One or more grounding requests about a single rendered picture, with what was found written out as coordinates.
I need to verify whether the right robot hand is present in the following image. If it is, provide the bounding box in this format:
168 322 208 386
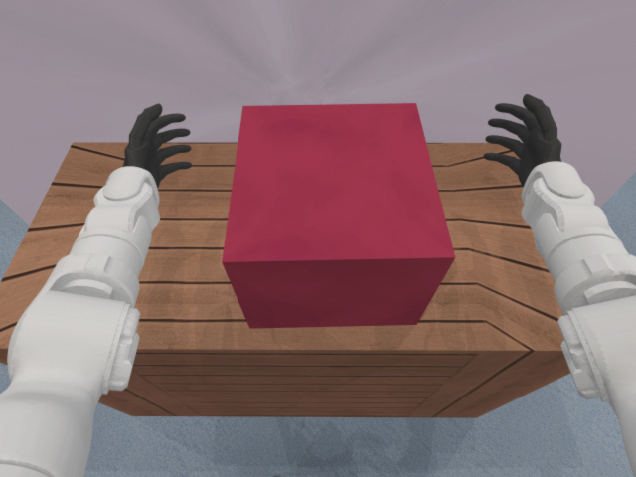
483 94 561 187

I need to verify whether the pedestal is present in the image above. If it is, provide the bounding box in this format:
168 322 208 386
0 142 570 418

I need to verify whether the right robot upper arm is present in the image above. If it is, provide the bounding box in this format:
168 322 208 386
557 295 636 477

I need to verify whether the robot right forearm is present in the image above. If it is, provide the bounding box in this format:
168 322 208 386
522 161 636 316

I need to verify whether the carton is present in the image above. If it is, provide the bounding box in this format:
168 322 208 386
222 103 455 329

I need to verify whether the left robot upper arm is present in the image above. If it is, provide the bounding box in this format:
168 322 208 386
0 290 140 477

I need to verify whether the left robot hand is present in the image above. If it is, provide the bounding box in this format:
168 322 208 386
123 104 192 188

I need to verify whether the robot left forearm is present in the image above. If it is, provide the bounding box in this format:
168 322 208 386
7 166 160 382

